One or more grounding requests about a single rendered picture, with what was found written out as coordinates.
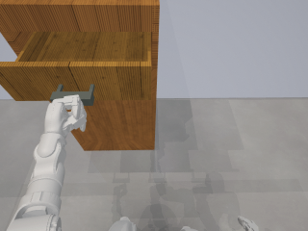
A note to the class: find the robot left upper arm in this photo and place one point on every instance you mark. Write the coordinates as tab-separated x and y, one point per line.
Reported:
48	222

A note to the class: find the cabinet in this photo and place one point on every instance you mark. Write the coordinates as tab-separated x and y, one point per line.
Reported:
111	124

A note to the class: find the robot left forearm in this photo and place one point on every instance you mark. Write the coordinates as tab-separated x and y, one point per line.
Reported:
44	189

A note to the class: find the robot left hand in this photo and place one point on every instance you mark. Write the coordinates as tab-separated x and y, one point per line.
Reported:
59	120

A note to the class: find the handle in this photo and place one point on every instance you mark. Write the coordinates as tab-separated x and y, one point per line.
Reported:
86	97

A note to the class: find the robot right hand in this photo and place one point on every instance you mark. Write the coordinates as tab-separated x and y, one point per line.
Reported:
248	225

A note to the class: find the drawer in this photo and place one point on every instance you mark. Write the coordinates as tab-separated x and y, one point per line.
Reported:
118	64

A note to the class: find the robot left thigh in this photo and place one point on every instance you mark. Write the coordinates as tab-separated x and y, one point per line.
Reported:
123	225

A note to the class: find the robot left shin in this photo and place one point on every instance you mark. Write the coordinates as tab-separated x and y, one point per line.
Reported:
124	218

